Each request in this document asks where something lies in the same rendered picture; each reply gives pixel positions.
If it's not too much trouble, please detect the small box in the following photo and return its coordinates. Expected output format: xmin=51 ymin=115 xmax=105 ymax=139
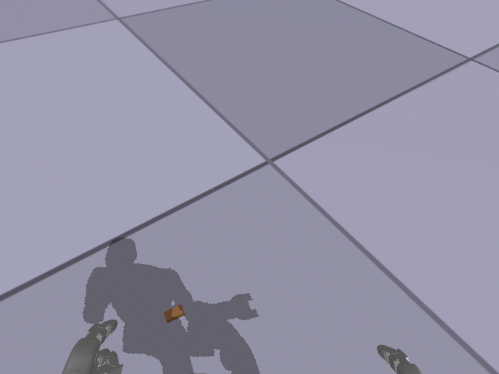
xmin=164 ymin=304 xmax=185 ymax=323

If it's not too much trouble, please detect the right robot hand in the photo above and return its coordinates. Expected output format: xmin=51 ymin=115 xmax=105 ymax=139
xmin=377 ymin=345 xmax=422 ymax=374

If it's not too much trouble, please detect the left robot hand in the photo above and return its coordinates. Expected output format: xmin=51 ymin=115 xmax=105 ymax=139
xmin=62 ymin=319 xmax=123 ymax=374

